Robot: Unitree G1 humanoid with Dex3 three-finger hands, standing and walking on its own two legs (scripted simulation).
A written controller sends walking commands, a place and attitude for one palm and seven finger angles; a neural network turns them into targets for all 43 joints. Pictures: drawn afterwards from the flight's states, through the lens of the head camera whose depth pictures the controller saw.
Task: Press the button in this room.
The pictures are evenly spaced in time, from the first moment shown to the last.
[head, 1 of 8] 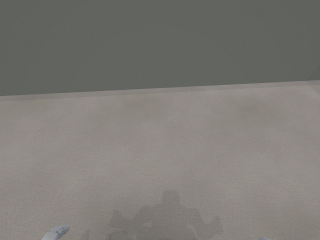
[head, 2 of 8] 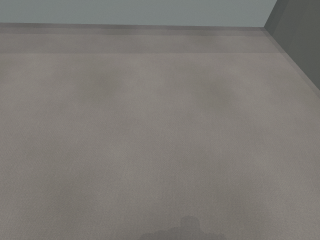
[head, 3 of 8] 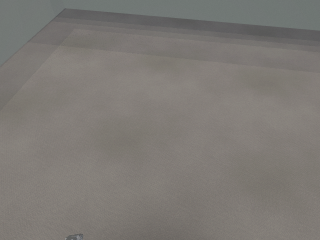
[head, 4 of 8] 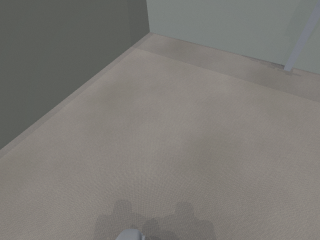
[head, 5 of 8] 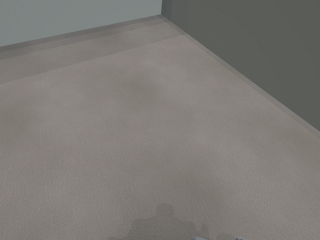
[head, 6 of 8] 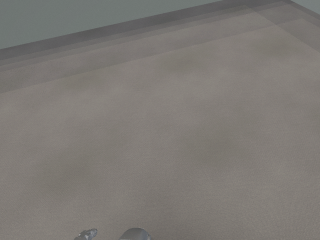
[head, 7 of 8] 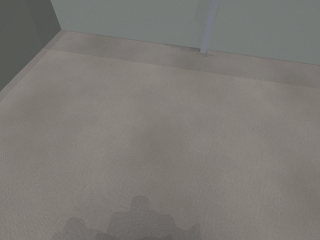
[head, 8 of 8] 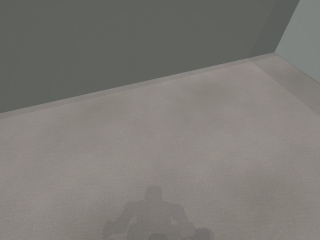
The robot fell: no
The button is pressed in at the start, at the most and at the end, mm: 0 0 0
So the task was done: no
